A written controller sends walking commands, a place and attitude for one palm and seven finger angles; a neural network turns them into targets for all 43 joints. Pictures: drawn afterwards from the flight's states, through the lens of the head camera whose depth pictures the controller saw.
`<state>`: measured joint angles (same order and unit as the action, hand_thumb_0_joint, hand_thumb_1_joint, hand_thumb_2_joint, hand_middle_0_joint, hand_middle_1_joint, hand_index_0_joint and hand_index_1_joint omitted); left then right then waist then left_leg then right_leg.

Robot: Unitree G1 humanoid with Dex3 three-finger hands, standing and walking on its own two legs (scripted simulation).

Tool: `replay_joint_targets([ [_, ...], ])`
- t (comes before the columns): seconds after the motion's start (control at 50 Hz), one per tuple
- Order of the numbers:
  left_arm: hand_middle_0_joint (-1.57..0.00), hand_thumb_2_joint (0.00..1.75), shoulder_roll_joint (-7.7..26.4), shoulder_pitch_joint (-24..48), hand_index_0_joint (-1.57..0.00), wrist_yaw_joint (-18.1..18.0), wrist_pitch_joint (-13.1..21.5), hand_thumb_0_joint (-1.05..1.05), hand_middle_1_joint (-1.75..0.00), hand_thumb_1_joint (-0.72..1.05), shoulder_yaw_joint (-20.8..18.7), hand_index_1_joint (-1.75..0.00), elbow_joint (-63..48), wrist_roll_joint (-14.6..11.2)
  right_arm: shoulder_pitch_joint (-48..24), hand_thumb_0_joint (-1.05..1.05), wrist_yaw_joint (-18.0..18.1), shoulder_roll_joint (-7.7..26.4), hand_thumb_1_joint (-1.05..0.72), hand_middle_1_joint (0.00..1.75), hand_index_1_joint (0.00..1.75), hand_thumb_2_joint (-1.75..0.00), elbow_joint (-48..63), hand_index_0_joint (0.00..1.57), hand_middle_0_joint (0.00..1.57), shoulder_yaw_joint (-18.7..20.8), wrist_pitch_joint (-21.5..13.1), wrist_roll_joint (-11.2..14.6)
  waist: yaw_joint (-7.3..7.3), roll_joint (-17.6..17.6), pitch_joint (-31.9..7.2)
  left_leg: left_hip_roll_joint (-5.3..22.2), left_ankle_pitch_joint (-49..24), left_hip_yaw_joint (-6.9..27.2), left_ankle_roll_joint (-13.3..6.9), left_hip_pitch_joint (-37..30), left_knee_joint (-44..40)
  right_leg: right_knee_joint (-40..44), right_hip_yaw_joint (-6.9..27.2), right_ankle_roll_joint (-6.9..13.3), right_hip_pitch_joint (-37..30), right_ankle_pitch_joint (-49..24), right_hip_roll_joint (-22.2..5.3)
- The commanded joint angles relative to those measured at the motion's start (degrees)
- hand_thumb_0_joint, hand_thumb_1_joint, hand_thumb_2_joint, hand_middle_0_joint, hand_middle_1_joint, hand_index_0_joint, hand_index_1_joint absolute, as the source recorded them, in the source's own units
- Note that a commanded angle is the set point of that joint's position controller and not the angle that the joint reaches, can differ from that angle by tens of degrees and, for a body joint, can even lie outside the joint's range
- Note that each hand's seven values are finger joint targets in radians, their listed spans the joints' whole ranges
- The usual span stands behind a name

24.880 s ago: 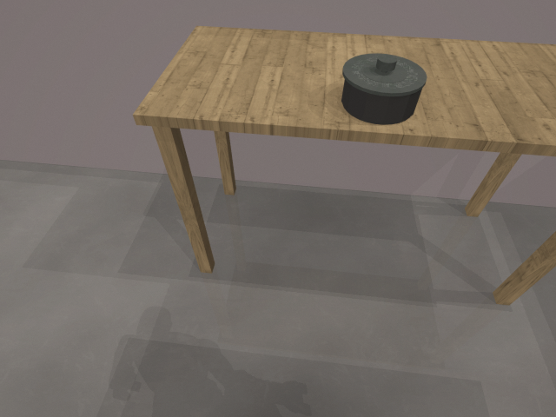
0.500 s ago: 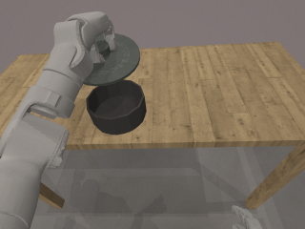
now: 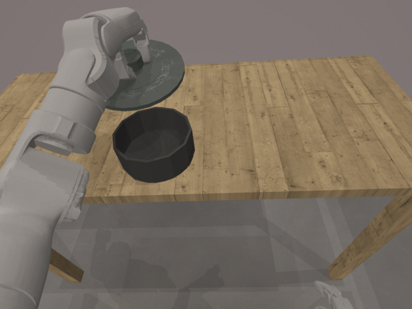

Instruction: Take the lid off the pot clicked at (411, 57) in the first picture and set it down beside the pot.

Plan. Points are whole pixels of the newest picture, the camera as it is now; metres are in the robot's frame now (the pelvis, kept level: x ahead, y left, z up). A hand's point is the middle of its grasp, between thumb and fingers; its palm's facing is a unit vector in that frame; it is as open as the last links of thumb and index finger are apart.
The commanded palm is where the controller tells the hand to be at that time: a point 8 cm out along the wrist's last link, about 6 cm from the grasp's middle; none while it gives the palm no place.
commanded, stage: move the lid sideways beside the pot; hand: left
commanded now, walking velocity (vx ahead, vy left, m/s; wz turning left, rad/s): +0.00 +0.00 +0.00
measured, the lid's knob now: (130, 60) +0.49 +0.14 +0.26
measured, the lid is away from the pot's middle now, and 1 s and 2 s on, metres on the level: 0.02 0.15 0.25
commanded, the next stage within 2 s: lower the lid onto the table in 1.96 s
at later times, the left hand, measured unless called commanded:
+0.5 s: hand (78, 73) +0.44 +0.21 +0.26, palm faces -0.21 -0.05 -0.98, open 7.5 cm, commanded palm +0.43 +0.21 +0.34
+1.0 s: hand (45, 74) +0.44 +0.27 +0.26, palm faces -0.20 -0.07 -0.98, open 7.5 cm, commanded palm +0.42 +0.27 +0.34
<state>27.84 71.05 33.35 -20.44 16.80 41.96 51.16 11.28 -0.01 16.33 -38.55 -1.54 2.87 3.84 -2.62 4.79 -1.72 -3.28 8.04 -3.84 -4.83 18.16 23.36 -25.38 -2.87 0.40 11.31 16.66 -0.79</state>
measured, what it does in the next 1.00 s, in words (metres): stands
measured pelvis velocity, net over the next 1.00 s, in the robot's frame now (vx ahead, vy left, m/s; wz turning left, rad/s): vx -0.01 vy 0.02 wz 0.01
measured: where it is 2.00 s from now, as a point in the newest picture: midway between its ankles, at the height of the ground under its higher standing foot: outside the picture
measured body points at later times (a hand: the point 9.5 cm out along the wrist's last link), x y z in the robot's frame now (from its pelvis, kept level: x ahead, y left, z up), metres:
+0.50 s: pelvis -0.01 +0.00 +0.00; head +0.01 -0.02 +0.45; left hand +0.45 +0.21 +0.32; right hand +0.14 -0.24 -0.12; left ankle +0.04 +0.07 -0.74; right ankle -0.04 -0.12 -0.74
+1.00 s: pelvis -0.01 +0.02 +0.00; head +0.02 +0.00 +0.45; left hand +0.45 +0.27 +0.32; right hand +0.10 -0.25 -0.12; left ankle +0.04 +0.07 -0.74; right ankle -0.04 -0.11 -0.74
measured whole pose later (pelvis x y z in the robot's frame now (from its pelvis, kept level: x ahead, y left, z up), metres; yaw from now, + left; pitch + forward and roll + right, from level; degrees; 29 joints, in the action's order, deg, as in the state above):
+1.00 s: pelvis -0.01 +0.02 +0.00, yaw +0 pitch +4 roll -1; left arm 42.0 68.7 35.3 -13.0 10.6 44.6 53.7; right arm 13.4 0.4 17.2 -37.0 -1.0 6.8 5.3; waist -3.3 3.8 -0.2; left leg -3.3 7.5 -3.3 -5.9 21.1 24.5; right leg -24.4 -3.3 -0.3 13.1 15.1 -0.7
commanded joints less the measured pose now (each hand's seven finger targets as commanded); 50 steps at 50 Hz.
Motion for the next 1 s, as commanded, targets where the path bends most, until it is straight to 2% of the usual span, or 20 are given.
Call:
replay_joint_targets([
  [0.0, -0.95, 0.97, 16.7, 34.8, -0.86, -3.1, 0.3, 0.00, -1.08, 0.67, -6.8, -1.04, -7.8, 2.1, -4.9, 0.00, 0.3, 7.3, -0.90, 0.30, 0.30, -0.90, 7.8, 0.20, 0.20, 2.3, -1.9, 0.5, 0.27, -6.5, -22.7, 0.1, -14.9, 6.2, -0.4, -18.5, 1.0, 3.0, 1.5, 2.8, 1.5, -22.5, 2.0],
  [0.06, -0.95, 0.97, 20.5, 33.8, -0.86, -3.1, 0.4, 0.00, -1.08, 0.67, -9.4, -1.04, -9.1, 3.6, -5.3, 0.00, 0.3, 7.3, -0.90, 0.30, 0.30, -0.90, 8.3, 0.20, 0.20, 2.4, -1.7, 0.5, 1.24, -6.9, -23.2, 0.4, -14.4, 6.0, -0.3, -18.9, 1.2, 2.3, 1.7, 2.7, 1.8, -21.5, 2.2],
  [0.1, -0.95, 0.97, 15.9, 32.1, -0.86, -2.5, 1.1, 0.00, -1.08, 0.67, -6.1, -1.04, -13.4, 2.0, -5.9, 0.00, -0.1, 7.3, -0.90, 0.30, 0.30, -0.90, 9.7, 0.20, 0.20, 2.7, -1.5, 0.7, 0.56, -5.0, -25.6, 0.7, -19.6, 6.6, -0.4, -21.9, 2.1, 2.7, 1.6, 2.7, 1.8, -23.3, 2.0],
  [0.16, -0.95, 0.97, 20.0, 34.6, -0.86, -2.4, 1.4, 0.00, -1.08, 0.67, -8.6, -1.04, -17.7, 3.5, -6.1, 0.00, -0.2, 7.1, -0.90, 0.30, 0.30, -0.90, 9.7, 0.20, 0.20, 2.9, -1.2, 0.6, 0.62, -3.5, -27.1, 0.8, -19.5, 6.7, -0.3, -24.1, 2.7, 2.3, 1.9, 2.7, 3.4, -21.6, 2.3],
  [0.2, -0.95, 0.97, 18.1, 31.8, -0.86, -2.0, 1.4, 0.00, -1.08, 0.67, -7.4, -1.04, -16.2, 1.6, -5.6, 0.00, -0.2, 7.5, -0.90, 0.30, 0.30, -0.90, 9.7, 0.20, 0.20, 2.9, -0.8, 1.0, -0.02, -3.2, -25.0, 0.9, -19.2, 7.2, -0.4, -23.6, 2.5, 3.2, 1.2, 2.7, 4.4, -20.1, 2.4],
  [0.26, -0.95, 0.97, 25.4, 34.5, -0.86, -2.0, 1.5, 0.00, -1.08, 0.67, -11.9, -1.04, -14.0, 2.7, -5.4, 0.00, 0.4, 7.7, -0.90, 0.30, 0.30, -0.90, 8.9, 0.20, 0.20, 2.6, -0.7, 1.0, 0.60, -6.1, -24.0, 0.4, -12.8, 6.5, -0.6, -20.5, 1.5, 3.0, 1.5, 2.6, 3.2, -18.4, 2.5],
  [0.3, -0.95, 0.97, 19.9, 33.7, -0.86, -1.6, 2.0, 0.00, -1.08, 0.67, -7.2, -1.04, -13.2, 1.1, -5.5, 0.00, 0.4, 7.9, -0.90, 0.30, 0.30, -0.90, 8.9, 0.20, 0.20, 2.6, -0.4, 1.4, -0.45, -3.6, -22.6, 0.3, -13.8, 6.7, -0.4, -21.0, 1.6, 3.6, 1.1, 2.7, 4.4, -18.3, 2.4],
  [0.32, -0.95, 0.97, 21.6, 36.4, -0.86, -1.9, 2.3, 0.00, -1.08, 0.67, -8.1, -1.04, -15.7, 2.2, -5.7, 0.00, 0.2, 7.5, -0.90, 0.30, 0.30, -0.90, 8.8, 0.20, 0.20, 2.6, -0.6, 1.4, -0.01, -4.0, -23.9, 0.5, -13.4, 7.1, -0.1, -22.0, 1.4, 3.0, 1.1, 2.6, 4.7, -17.5, 2.7],
  [0.34, -0.95, 0.97, 18.7, 36.1, -0.86, -1.6, 2.3, 0.00, -1.08, 0.67, -5.6, -1.04, -13.5, 2.4, -6.0, 0.00, 0.4, 7.4, -0.90, 0.30, 0.30, -0.90, 8.6, 0.20, 0.20, 2.6, -0.5, 1.3, -0.69, -2.4, -22.0, 0.4, -12.1, 7.1, -0.2, -21.9, 1.6, 3.3, 0.9, 2.8, 6.9, -15.8, 2.9],
  [0.4, -0.95, 0.97, 18.2, 33.6, -0.86, -1.7, 2.7, 0.00, -1.08, 0.67, -4.9, -1.04, -9.5, 1.5, -4.4, 0.00, 0.6, 8.0, -0.90, 0.30, 0.30, -0.90, 8.0, 0.20, 0.20, 2.7, 0.0, 1.5, -1.32, -3.1, -20.4, 0.6, -8.5, 7.5, -0.1, -20.8, 0.9, 4.4, 0.5, 2.9, 7.6, -12.8, 2.9],
  [0.42, -0.95, 0.97, 22.1, 37.1, -0.86, -2.1, 3.3, 0.00, -1.08, 0.67, -7.2, -1.04, -11.4, 2.8, -4.5, 0.00, 0.6, 7.9, -0.90, 0.30, 0.30, -0.90, 7.8, 0.20, 0.20, 2.6, -0.1, 1.5, -0.82, -3.5, -22.3, 0.6, -6.8, 7.4, 0.2, -20.6, 0.5, 3.9, 0.9, 2.7, 6.8, -12.1, 3.0],
  [0.5, -0.95, 0.97, 20.3, 39.0, -0.86, -2.2, 5.1, 0.00, -1.08, 0.67, -5.5, -1.04, -12.5, 1.4, -3.9, 0.00, 1.0, 8.3, -0.90, 0.30, 0.30, -0.90, 7.9, 0.20, 0.20, 2.7, -0.5, 1.5, -1.58, -0.7, -25.5, 0.6, -9.3, 7.9, 0.1, -23.6, 1.2, 3.9, 0.7, 3.0, 6.9, -13.2, 2.9],
  [0.52, -0.95, 0.97, 24.9, 41.8, -0.86, -2.7, 5.7, 0.00, -1.08, 0.67, -8.9, -1.04, -15.9, 2.7, -3.8, 0.00, 0.9, 7.9, -0.90, 0.30, 0.30, -0.90, 8.1, 0.20, 0.20, 2.8, -0.9, 1.2, -0.61, 0.0, -28.6, 0.7, -10.2, 8.4, 0.5, -24.9, 1.2, 3.3, 1.0, 3.0, 6.1, -13.0, 3.1],
  [0.54, -0.95, 0.97, 23.2, 41.0, -0.86, -2.5, 6.0, 0.00, -1.08, 0.67, -7.9, -1.04, -13.3, 2.8, -4.0, 0.00, 1.0, 7.8, -0.90, 0.30, 0.30, -0.90, 8.0, 0.20, 0.20, 2.7, -1.0, 1.0, -0.99, 0.8, -27.4, 0.6, -10.1, 8.3, 0.3, -24.9, 1.5, 3.5, 0.9, 3.2, 7.6, -12.3, 3.2],
  [0.64, -0.95, 0.97, 24.2, 36.0, -0.86, -1.7, 5.5, 0.00, -1.08, 0.67, -9.3, -1.04, -6.5, 2.9, -2.4, 0.00, 0.7, 8.5, -0.90, 0.30, 0.30, -0.90, 6.8, 0.20, 0.20, 2.9, 0.1, 1.1, -0.86, -3.4, -22.3, 0.7, -10.9, 8.1, 0.2, -21.0, 1.0, 3.9, 0.3, 3.1, 7.4, -14.0, 3.3],
  [0.74, -0.95, 0.97, 27.7, 33.5, -0.86, -1.8, 6.3, 0.00, -1.08, 0.67, -11.6, -1.04, -9.3, 4.0, -2.9, 0.00, 0.4, 8.8, -0.90, 0.30, 0.30, -0.90, 8.4, 0.20, 0.20, 3.0, 0.6, 0.9, 0.17, -2.5, -25.5, 0.8, -15.2, 7.6, 0.2, -21.7, 1.8, 3.3, 0.7, 3.1, 5.5, -15.9, 3.1],
  [0.8, -0.95, 0.97, 27.5, 29.5, -0.86, -1.7, 6.5, 0.00, -1.08, 0.67, -11.2, -1.04, -7.0, 3.1, -1.7, 0.00, 0.4, 9.4, -0.90, 0.30, 0.30, -0.90, 8.5, 0.20, 0.20, 3.2, 1.3, 1.4, -0.35, -2.6, -22.4, 1.2, -15.6, 7.9, 0.3, -20.7, 1.6, 4.2, 0.4, 3.1, 6.3, -15.2, 3.1],
  [0.82, -0.95, 0.97, 30.5, 31.7, -0.86, -1.8, 6.6, 0.00, -1.08, 0.67, -13.3, -1.04, -8.2, 4.2, -1.9, 0.00, 0.4, 9.1, -0.90, 0.30, 0.30, -0.90, 8.4, 0.20, 0.20, 3.1, 1.5, 1.3, 0.14, -3.8, -23.1, 1.3, -14.4, 7.7, 0.4, -20.4, 1.2, 3.9, 0.5, 3.0, 5.8, -14.7, 3.3],
  [0.9, -0.95, 0.97, 29.5, 33.0, -0.86, -1.6, 7.4, 0.00, -1.08, 0.67, -11.5, -1.04, -9.6, 3.1, -1.5, 0.00, 0.9, 9.7, -0.90, 0.30, 0.30, -0.90, 8.9, 0.20, 0.20, 3.3, 1.8, 1.6, -0.81, -0.1, -23.3, 1.5, -13.2, 8.2, 0.3, -22.1, 1.2, 4.6, 0.3, 3.1, 7.6, -12.4, 3.3],
  [0.98, -0.95, 0.97, 32.4, 36.6, -0.86, -2.0, 8.8, 0.00, -1.08, 0.67, -13.3, -1.04, -12.2, 4.3, -1.2, 0.00, 1.4, 9.1, -0.90, 0.30, 0.30, -0.90, 8.6, 0.20, 0.20, 3.3, 1.2, 1.3, -0.83, 3.2, -26.0, 1.6, -13.1, 8.9, 0.5, -25.5, 1.5, 4.5, 0.4, 3.2, 9.6, -10.1, 3.7],
])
